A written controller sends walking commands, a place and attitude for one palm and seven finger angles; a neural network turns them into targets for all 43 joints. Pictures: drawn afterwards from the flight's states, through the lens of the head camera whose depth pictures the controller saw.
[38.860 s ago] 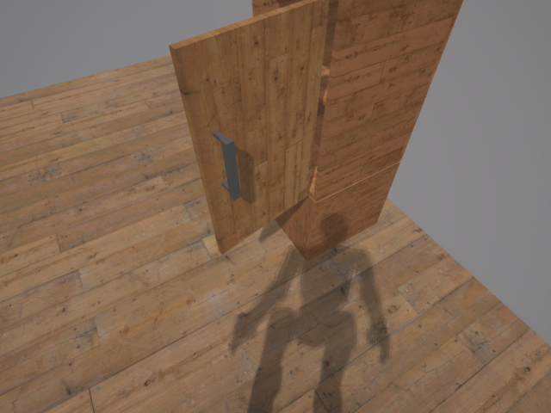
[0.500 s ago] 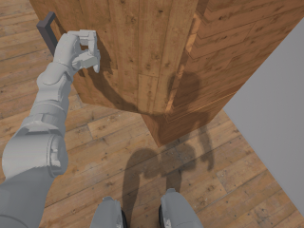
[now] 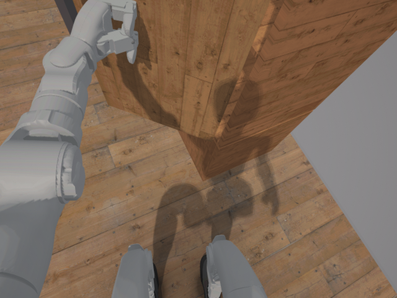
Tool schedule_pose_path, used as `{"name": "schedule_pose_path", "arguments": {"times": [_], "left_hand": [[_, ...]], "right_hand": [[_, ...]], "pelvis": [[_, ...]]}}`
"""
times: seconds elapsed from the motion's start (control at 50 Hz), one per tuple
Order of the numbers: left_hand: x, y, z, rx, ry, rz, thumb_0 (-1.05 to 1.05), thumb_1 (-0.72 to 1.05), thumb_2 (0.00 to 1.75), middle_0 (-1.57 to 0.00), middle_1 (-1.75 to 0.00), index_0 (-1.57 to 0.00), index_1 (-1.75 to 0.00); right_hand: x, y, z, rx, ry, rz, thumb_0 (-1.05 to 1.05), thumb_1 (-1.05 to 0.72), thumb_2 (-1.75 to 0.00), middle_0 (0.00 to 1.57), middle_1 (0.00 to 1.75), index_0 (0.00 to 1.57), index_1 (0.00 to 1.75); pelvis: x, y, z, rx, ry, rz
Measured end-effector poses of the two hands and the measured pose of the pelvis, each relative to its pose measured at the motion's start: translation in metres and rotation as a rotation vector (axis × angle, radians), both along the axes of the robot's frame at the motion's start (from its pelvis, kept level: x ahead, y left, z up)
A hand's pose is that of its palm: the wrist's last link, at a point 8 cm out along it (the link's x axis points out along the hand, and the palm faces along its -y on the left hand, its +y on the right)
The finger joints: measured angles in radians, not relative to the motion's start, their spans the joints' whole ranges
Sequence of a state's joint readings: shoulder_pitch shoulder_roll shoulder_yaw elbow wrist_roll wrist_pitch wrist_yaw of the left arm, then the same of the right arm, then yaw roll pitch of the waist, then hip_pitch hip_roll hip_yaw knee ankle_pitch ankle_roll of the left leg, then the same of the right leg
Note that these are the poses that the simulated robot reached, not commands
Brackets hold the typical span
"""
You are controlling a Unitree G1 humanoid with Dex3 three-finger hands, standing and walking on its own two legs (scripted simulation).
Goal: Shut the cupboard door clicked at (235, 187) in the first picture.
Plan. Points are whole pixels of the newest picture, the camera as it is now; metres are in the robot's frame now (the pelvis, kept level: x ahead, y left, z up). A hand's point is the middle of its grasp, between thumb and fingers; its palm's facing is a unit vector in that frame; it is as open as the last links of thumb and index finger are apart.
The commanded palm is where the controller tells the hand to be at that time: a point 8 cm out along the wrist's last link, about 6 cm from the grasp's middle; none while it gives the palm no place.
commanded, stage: pull the fist back off the door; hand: left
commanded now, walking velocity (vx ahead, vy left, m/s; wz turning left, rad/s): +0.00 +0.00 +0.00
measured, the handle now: (79, 18) +0.62 +0.15 +0.10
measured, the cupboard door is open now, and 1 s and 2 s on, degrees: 46 38 38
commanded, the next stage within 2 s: draw the hand back to the body in 0.96 s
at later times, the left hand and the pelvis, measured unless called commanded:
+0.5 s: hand (153, 32) +0.57 +0.02 +0.11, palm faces +0.03 -1.00 -0.04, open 3.2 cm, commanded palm +0.52 +0.07 +0.11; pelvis +0.01 -0.01 +0.02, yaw -1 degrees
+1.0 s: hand (161, 73) +0.48 +0.02 +0.12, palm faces -0.01 -1.00 -0.04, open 3.1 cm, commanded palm +0.46 +0.07 +0.11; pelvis +0.04 -0.02 +0.05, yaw +1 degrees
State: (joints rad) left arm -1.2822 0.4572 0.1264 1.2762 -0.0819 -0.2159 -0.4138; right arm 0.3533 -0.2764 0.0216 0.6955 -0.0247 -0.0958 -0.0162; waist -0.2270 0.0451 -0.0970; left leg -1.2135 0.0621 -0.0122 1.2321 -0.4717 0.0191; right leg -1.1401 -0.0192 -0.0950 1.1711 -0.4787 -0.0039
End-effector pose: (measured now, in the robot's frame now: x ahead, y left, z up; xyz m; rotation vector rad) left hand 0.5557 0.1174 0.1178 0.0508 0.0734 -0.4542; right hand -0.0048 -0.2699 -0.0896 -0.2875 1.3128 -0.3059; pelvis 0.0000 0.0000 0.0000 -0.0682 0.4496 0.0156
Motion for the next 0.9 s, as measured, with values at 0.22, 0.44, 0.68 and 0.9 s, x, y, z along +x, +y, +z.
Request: {"name": "schedule_pose_path", "arguments": {"times": [0.22,0.44,0.68,0.9], "left_hand": [[0.006,-0.023,-0.004,-0.118,0.017,0.345,0.04,0.88,0.97,-1.30,-1.50,-1.30,-1.50],[-0.005,-0.044,-0.004,0.014,-0.070,0.488,0.02,0.95,0.95,-1.30,-1.50,-1.30,-1.50],[-0.041,-0.038,-0.004,-0.038,-0.082,0.476,0.02,0.91,0.90,-1.30,-1.50,-1.30,-1.50],[-0.086,-0.043,-0.008,-0.032,-0.117,0.451,0.02,0.90,0.90,-1.30,-1.50,-1.30,-1.50]], "right_hand": [[-0.016,0.018,-0.008,0.074,0.031,0.024,0.01,-0.91,-0.90,0.20,0.30,0.21,0.30],[-0.040,0.038,-0.003,0.213,0.096,-0.059,0.01,-0.91,-0.90,0.20,0.30,0.21,0.30],[-0.006,0.006,0.021,0.177,0.072,-0.046,0.01,-0.91,-0.90,0.20,0.30,0.21,0.30],[0.085,-0.014,0.022,0.146,-0.120,0.043,0.01,-0.91,-0.90,0.20,0.30,0.20,0.30]], "pelvis": [[-0.001,0.001,-0.005,0.002,0.031,-0.003],[0.008,-0.006,0.012,0.028,-0.004,-0.028],[0.031,-0.016,0.038,0.051,-0.071,-0.037],[0.040,-0.022,0.046,0.064,-0.127,-0.024]]}}
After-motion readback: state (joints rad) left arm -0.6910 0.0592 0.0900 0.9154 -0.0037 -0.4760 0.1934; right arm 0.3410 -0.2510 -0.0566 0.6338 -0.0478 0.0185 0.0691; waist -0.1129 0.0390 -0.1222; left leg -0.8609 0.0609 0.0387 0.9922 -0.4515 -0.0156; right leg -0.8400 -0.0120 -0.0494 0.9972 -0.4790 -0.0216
